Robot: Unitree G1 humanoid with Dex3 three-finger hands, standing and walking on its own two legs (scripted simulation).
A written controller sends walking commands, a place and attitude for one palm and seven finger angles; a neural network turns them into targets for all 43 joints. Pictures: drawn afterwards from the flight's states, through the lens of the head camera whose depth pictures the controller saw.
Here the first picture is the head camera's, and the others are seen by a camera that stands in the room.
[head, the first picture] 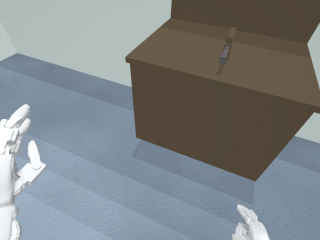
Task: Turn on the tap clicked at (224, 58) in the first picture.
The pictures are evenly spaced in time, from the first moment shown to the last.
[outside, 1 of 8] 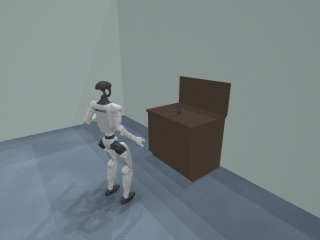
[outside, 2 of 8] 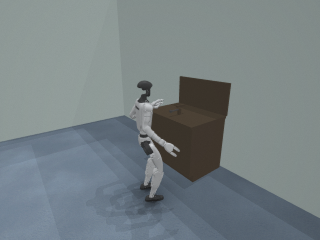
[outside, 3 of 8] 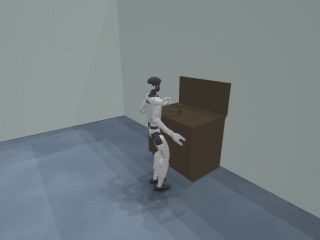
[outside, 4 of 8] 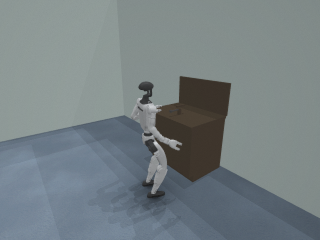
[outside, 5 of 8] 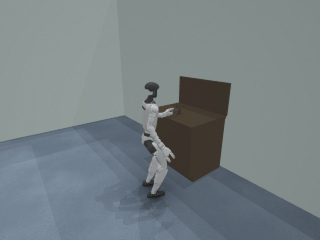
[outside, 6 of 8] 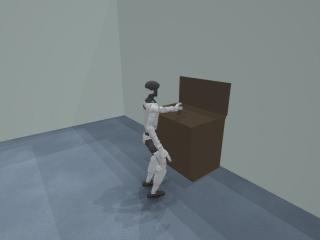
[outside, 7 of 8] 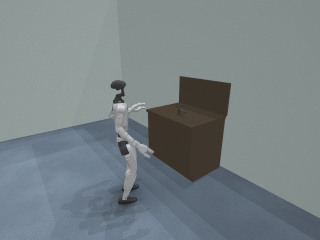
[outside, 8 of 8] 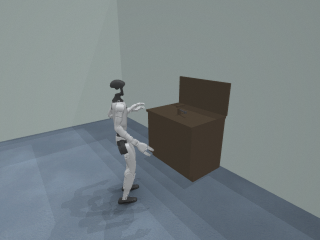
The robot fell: no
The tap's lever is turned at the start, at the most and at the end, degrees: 0 77 77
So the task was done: yes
